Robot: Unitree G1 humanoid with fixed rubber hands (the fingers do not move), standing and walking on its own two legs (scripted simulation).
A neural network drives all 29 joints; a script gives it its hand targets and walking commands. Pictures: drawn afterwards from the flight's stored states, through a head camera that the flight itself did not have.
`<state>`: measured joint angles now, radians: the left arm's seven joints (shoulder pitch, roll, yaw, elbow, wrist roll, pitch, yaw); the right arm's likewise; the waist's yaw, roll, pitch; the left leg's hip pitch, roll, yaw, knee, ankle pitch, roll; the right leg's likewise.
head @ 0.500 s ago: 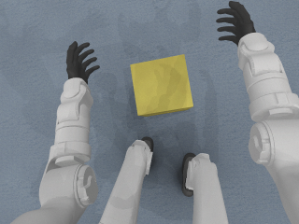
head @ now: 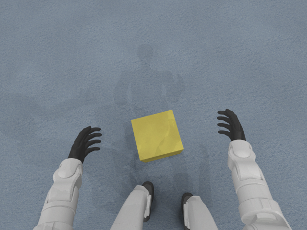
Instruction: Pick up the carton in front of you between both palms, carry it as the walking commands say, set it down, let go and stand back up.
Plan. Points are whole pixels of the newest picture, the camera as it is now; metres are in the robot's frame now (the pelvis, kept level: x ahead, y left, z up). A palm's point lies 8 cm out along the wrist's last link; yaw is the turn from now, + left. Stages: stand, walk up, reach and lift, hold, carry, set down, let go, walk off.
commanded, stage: let go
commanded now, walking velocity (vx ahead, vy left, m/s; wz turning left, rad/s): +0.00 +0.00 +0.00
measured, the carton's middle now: (157, 138) +0.42 +0.07 -0.60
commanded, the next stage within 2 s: stand in 0.96 s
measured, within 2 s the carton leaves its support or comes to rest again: neither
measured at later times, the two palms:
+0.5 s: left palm (69, 185) +0.20 +0.22 -0.02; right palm (287, 187) +0.25 -0.24 -0.02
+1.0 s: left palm (61, 191) +0.19 +0.24 -0.02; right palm (291, 209) +0.21 -0.24 -0.02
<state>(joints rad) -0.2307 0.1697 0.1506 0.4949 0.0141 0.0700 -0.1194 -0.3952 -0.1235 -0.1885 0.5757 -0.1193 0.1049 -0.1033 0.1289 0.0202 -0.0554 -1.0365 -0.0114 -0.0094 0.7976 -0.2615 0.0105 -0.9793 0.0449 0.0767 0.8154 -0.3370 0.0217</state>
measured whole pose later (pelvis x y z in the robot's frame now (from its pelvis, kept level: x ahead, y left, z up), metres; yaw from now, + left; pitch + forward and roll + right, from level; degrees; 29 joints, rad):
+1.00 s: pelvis +0.04 -0.01 +0.05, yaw +3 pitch -4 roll +0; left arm 0.21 0.24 0.02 0.42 0.02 0.19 0.00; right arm 0.21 -0.22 -0.02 0.51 -0.02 0.09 0.02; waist 0.01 -0.02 0.06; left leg -0.18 -0.03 -0.05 0.51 -0.26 0.00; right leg -0.10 0.02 0.04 0.49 -0.33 0.00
